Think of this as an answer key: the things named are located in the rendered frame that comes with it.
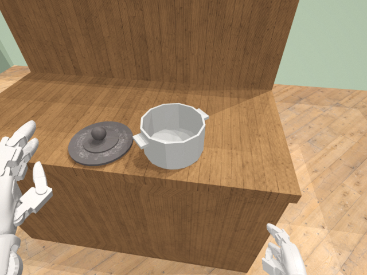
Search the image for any table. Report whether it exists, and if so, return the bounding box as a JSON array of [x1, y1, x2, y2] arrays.
[[0, 0, 302, 273]]

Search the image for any knob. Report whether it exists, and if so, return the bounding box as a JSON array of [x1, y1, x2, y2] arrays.
[[91, 126, 107, 140]]

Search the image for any right robot hand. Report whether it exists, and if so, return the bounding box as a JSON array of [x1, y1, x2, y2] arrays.
[[262, 223, 307, 275]]

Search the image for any left robot hand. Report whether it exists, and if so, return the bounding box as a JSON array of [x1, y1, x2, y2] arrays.
[[0, 120, 53, 235]]

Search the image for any pot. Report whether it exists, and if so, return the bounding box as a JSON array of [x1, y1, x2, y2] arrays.
[[133, 103, 209, 170]]

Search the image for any left robot forearm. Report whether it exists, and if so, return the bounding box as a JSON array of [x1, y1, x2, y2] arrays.
[[0, 234, 23, 275]]

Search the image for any lid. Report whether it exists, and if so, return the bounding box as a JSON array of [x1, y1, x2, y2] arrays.
[[68, 121, 133, 166]]

